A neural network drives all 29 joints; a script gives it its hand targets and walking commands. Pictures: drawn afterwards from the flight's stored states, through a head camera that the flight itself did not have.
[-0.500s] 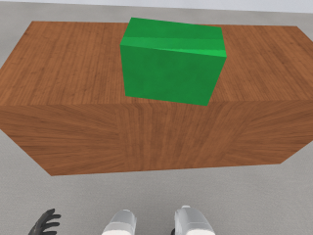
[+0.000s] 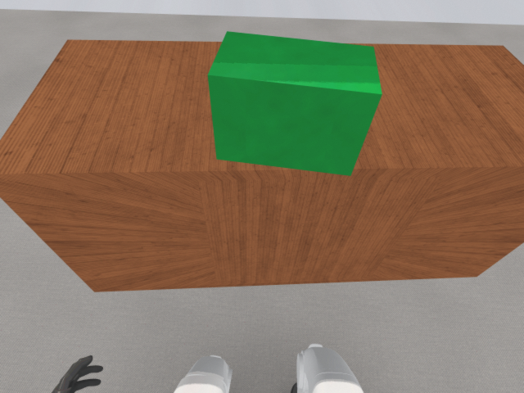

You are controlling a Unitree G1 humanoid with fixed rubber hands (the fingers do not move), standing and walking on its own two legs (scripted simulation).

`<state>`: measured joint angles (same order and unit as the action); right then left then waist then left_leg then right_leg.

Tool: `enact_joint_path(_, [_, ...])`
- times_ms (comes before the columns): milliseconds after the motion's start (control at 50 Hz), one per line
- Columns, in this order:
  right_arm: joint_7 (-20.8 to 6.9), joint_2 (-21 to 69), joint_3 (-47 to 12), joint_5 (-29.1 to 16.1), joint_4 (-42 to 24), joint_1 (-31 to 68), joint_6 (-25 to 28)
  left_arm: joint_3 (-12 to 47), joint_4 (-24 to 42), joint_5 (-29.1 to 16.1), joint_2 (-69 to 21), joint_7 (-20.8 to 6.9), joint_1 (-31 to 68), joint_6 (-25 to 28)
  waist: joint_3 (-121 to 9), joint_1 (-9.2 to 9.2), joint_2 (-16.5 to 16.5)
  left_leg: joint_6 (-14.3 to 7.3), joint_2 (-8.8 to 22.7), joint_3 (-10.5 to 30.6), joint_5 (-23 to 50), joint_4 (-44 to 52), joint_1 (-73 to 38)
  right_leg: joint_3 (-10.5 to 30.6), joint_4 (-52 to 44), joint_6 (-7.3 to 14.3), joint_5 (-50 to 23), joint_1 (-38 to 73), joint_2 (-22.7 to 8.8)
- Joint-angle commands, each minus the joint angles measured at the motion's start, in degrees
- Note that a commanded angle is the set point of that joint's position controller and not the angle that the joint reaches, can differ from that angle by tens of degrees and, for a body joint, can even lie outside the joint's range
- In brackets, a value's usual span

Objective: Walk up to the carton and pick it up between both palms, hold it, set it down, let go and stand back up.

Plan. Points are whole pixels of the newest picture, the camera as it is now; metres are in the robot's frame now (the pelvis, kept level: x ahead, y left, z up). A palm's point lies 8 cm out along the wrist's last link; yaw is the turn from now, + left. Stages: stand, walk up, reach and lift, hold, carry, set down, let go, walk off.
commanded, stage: walk up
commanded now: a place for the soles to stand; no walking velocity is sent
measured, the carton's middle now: (290, 106) +0.65 -0.04 +0.05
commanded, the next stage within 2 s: none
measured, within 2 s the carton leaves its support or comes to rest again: neither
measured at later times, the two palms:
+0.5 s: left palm out of the picture +0.13 +0.30 -0.08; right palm out of the picture +0.04 -0.34 -0.08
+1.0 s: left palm out of the picture +0.11 +0.19 -0.06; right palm (514, 346) +0.21 -0.41 -0.09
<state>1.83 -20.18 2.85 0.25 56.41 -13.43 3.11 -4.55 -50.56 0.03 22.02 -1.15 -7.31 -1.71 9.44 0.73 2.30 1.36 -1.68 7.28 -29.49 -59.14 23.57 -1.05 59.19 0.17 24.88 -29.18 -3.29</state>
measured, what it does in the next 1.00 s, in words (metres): walks ahead: right foot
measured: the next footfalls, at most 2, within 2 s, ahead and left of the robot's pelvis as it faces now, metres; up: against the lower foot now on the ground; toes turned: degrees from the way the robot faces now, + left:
right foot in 0.58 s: +0.15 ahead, -0.17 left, +0.00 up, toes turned -4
left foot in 1.18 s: +0.35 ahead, +0.05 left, +0.00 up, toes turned -5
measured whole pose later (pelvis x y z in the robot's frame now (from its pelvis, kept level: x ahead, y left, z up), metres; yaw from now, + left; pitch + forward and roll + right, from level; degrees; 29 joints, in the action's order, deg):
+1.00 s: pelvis +0.14 -0.12 +0.04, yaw +1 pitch -4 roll +3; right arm 0.5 -20.4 4.2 0.2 56.4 -14.7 2.9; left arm -4.6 -50.6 0.0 20.0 -1.3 -22.7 2.0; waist 6.3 5.0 -0.3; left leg -1.1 -1.6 7.5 -15.0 -61.6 34.4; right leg -6.0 46.1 5.2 28.2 -14.3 0.3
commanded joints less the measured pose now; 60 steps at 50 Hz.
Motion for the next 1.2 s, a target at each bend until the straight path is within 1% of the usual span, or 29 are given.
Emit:
enact_joint_path(0, [1.72, -24.32, 4.92, 2.15, -5.24, 1.82, 1.99, -3.69, 4.63, 1.69, 13.92, 0.92, 7.76, 1.62, -0.57, -0.94, -12.45, -16.78, 17.85, 42.28, -10.82, 38.76, 6.63, 8.19, 1.88, 1.28, 11.08, -6.35, 2.49])
enact_joint_path(20, [1.99, -23.6, 4.46, 1.6, -6.28, 4.31, 2.48, -3.42, 4.05, 1.0, 13.58, 0.87, 5.73, 2.09, -2.67, 0.56, -9.64, -17.75, 16.4, 39.82, -3.04, 33.61, 6.07, 8.13, -2.13, 1.85, 9.7, -4.47, 2.19])
enact_joint_path(80, [1.68, -17.2, 3.2, 0.85, -5.1, 5.02, 1.77, -4.27, 0.18, 0.89, 13.37, 0.27, -0.72, 3.07, -10.97, 3.14, -7.59, -8.85, 7.65, 16.75, 15.59, 20.54, 6.82, 6.9, -17.16, 3.38, -1.55, 12.06, 0.88])
enact_joint_path(100, [1.53, -16.01, 2.5, 0.29, -5.85, 5.87, 1.37, -4.94, 0.59, 1.21, 14.2, 0.31, -1.0, 3.06, -9.56, 4.27, -4.0, -6.54, 4.98, 10.64, 15.19, 16.38, 13.59, 8.78, -20.85, 3.96, -0.55, 18.98, -1.06])
enact_joint_path(140, [1.79, -14.56, 2.72, 0.16, -4.94, 2.66, 0.79, -4.67, 0.88, 1.26, 16.43, 0.62, -3.55, 3.4, -13.87, 3.21, 3.56, -3.75, -2.1, -2.03, 4.94, 1.6, 12.57, 24.56, -33.61, 9.8, 13.45, 18.78, -12.07])
enact_joint_path(160, [1.78, -16.87, 3.29, 0.54, -5.0, 0.61, 0.72, -5.02, 2.48, 1.47, 17.51, 0.6, 0.42, 3.37, -12.97, 1.6, 4.72, -3.47, -1.82, -4.53, -4.55, -2.76, 11.83, 31.63, -35.53, 13.23, 15.8, 14.92, -16.66])
enact_joint_path(180, [1.51, -17.77, 3.71, 0.55, -4.08, -0.14, 0.7, -5.14, 4.16, 1.93, 18.38, 0.87, 2.61, 3.37, -11.52, 1.2, 3.97, -3.81, 0.15, -6.0, -6.3, -4.26, 9.95, 30.54, -35.06, 14.62, 15.95, 11.88, -18.49])
enact_joint_path(260, [0.73, -15.64, 3.94, 0.67, -1.69, -8.48, 1.4, -4.08, 5.14, 1.98, 16.86, 0.84, 7.38, 2.5, -11.44, -2.51, 4.39, -5.74, 0.06, -6.76, 3.3, 5.75, -1.89, 21.34, -28.62, 11.3, 11.04, 0.32, -13.18])
enact_joint_path(280, [0.71, -15.51, 4.23, 1.19, -0.26, -12.0, 1.51, -3.29, 5.98, 1.15, 14.99, 0.81, 9.49, 1.72, -10.17, -4.27, 0.41, -6.41, -0.43, -5.7, 4.26, 13.15, -6.27, 15.98, -23.34, 6.92, 9.99, -3.66, -9.87])
enact_joint_path(320, [1.15, -21.66, 4.81, 1.77, -1.94, -6.98, 1.77, -2.65, 6.58, 1.69, 11.33, 0.97, 10.38, 0.93, -5.05, -4.17, -20.52, -13.96, 15.05, 34.49, -16.69, 39.66, -0.53, 3.35, -0.59, 1.89, 14.04, -11.12, 4.2])
enact_joint_path(340, [0.55, -30.87, 8.03, 2.09, -0.74, -12.74, 2.73, -4.63, 8.32, 3.31, 16.01, -1.0, 10.08, 1.45, -6.05, -6.69, -16.04, -20.26, 22.2, 51.05, -46.05, 49.12, -9.09, 3.94, 7.95, 1.92, 16.08, -22.6, 3.66])
enact_joint_path(360, [0.94, -31.66, 8.31, 1.61, -1.79, -9.92, 3.41, -4.69, 8.34, 3.66, 16.7, -1.54, 11.06, 1.94, -2.5, -5.36, -14.56, -21.5, 23.79, 55.11, -50.38, 50.84, -12.67, 6.05, 10.03, 1.79, 14.07, -28.49, 2.93])
enact_joint_path(420, [0.95, -27.52, 7.74, 2.39, -3.47, -6.17, 3.17, -5.78, 5.69, 2.31, 17.49, -2.65, 7.86, 2.47, -2.07, -3.61, -12.43, -16.97, 17.55, 39.25, -33.54, 43.91, -10.24, 5.72, 6.94, 0.84, 8.54, -19.63, 0.2])
enact_joint_path(520, [0.48, -24.8, 7.28, 2.17, -5.87, -0.02, 2.83, -6.46, 5.4, 2.08, 16.08, -3.5, 2.11, 2.67, -3.98, -0.81, -15.54, -15.28, 16.2, 25.29, -21.11, 37.05, -4.64, 3.49, -6.16, 1.31, 7.02, -4.37, -1.02])
enact_joint_path(560, [-0.35, -22.48, 6.51, 2.0, -7.11, 5.35, 2.06, -6.57, 1.51, 1.42, 14.45, -2.74, -11.59, 3.63, -11.5, 6.81, -11.15, -10.98, 10.48, 11.66, -6.86, 23.2, 0.39, -2.29, -21.14, 1.83, 0.94, 17.75, 2.95])
enact_joint_path(580, [-0.51, -16.65, 5.17, 2.6, -6.25, 3.03, 1.6, -8.24, -2.27, 2.03, 16.99, -1.73, -21.56, 4.31, -17.26, 10.78, 1.05, -6.96, 5.18, 2.14, 2.83, -0.64, 11.24, 1.15, -26.05, 1.82, 3.08, 37.35, 2.9])
enact_joint_path(600, [-0.13, -8.55, 2.04, 1.67, -5.87, 0.11, 1.71, -9.02, -2.82, 2.86, 20.74, -0.82, -25.59, 4.4, -17.02, 12.92, 16.21, -4.09, -4.23, -0.34, -7.15, -16.96, 24.22, 19.5, -31.41, 1.32, 17.96, 41.52, -5.93])
enact_joint_path(620, [0.26, -12.47, 2.9, 0.23, -7.1, 1.2, 1.7, -8.91, -1.34, 1.78, 23.27, -0.49, -23.65, 4.57, -15.06, 11.71, 12.23, -4.1, -5.94, 3.95, -5.99, -20.31, 29.68, 46.08, -47.48, 2.09, 37.8, 36.13, -16.3])
enact_joint_path(640, [0.53, -17.77, 3.82, -0.57, -6.65, 1.9, 1.21, -8.26, -0.36, 1.41, 24.33, -0.26, -17.33, 4.6, -9.79, 9.02, 3.75, -3.51, -3.04, 5.11, -1.65, -21.77, 27.6, 52.41, -54.22, 1.4, 44.15, 28.06, -19.06])
enact_joint_path(700, [-0.56, -17.63, 3.88, -0.82, -4.52, -0.61, 1.1, -6.39, 2.98, 1.47, 20.55, 0.62, -7.29, 5.92, -4.69, 3.09, -3.46, -4.92, 2.44, 1.58, 8.68, -19.92, 23.24, 38.07, -48.92, -1.97, 27.05, 21.27, -15.16])
enact_joint_path(740, [-1.1, -16.74, 3.94, -0.76, -3.58, -2.63, 1.43, -6.08, 2.89, 1.31, 18.54, 0.57, -8.65, 6.74, -5.31, 2.49, 1.12, -4.18, 3.33, 1.36, 12.02, -14.25, 19.95, 30.03, -45.6, -2.66, 15.01, 20.86, -12.66])
enact_joint_path(760, [-1.07, -18.08, 4.35, -0.4, -3.65, -2.85, 1.46, -6.12, 3.01, 1.1, 17.73, 0.4, -10.44, 6.54, -5.49, 2.82, 4.07, -3.04, 3.4, 1.44, 12.29, -11.95, 20.33, 27.92, -44.76, -0.22, 14.21, 21.77, -11.32])
enact_joint_path(800, [-0.84, -17.76, 4.44, 0.42, -4.73, 0.33, 1.72, -6.29, 4.35, 1.44, 17.07, 0.3, -11.46, 6.95, -5.32, 4.16, -0.87, -2.51, 4.25, 0.24, 12.32, -10.11, 21.78, 28.24, -43.79, 2.96, 14.11, 23.2, -13.43])
enact_joint_path(920, [-1.0, -14.44, 3.69, -0.43, -6.1, 3.14, 0.91, -5.45, 3.08, 1.01, 15.15, 1.14, -18.59, 7.34, -5.19, 4.93, 2.41, -2.61, 2.19, -4.11, 15.88, -2.99, 18.42, 15.83, -40.73, -2.04, -18.55, 23.74, -9.61])
enact_joint_path(1040, [-0.93, -12.9, 2.67, -0.03, -9.56, 9.44, 1.57, -5.04, 3.34, 2.15, 14.54, 1.2, -21.93, 6.35, -5.23, 7.61, 1.7, -3.05, 2.2, -9.58, 11.38, 9.66, 21.18, 13.64, -35.35, 4.22, -34.51, 32.72, -12.05])
enact_joint_path(1100, [-1.03, -13.77, 3.19, 0.03, -9.9, 6.69, 1.86, -5.52, 4.53, 1.8, 16.67, 1.25, -20.17, 5.49, -9.98, 5.93, 2.99, -3.48, 1.82, -12.82, 9.26, 14.86, 14.59, 11.97, -30.14, 6.28, -36.03, 35.31, -12.72])
enact_joint_path(1120, [-0.94, -12.92, 3.2, -0.03, -8.31, 4.57, 2.09, -5.4, 4.89, 1.85, 16.56, 1.25, -18.28, 5.4, -7.72, 4.45, 3.41, -4.64, 0.81, -14.35, 10.15, 17.8, 10.04, 10.13, -27.09, 5.56, -39.47, 30.45, -11.81])
enact_joint_path(1160, [-0.2, -14.17, 4.66, 0.74, -4.21, -8.18, 2.79, -3.36, 6.51, 1.49, 13.28, 1.0, -14.3, 4.76, -14.95, -3.12, -5.02, -7.34, -1.97, -13.5, 17.19, 24.99, -19.76, 1.19, -7.43, 3.89, -41.39, 14.76, -5.55])
enact_joint_path(1180, [0.44, -19.46, 6.65, 1.48, -3.56, -17.8, 2.78, -2.48, 7.42, 1.28, 10.47, 0.8, -15.4, 4.86, -22.7, -6.96, -11.05, -12.73, 6.65, 6.64, 8.21, 29.13, -34.21, 0.14, 6.23, 0.55, -28.75, 3.09, -2.74])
